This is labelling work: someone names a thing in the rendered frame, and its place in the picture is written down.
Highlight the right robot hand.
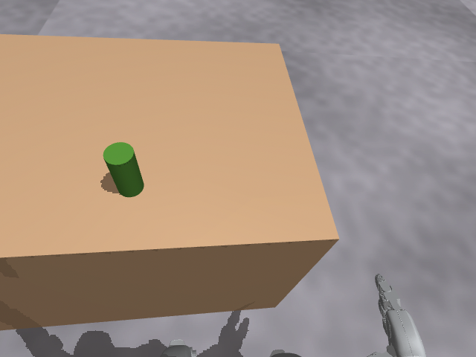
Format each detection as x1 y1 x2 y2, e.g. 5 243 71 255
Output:
368 274 426 357

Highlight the can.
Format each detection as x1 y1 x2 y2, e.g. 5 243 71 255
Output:
103 142 144 197

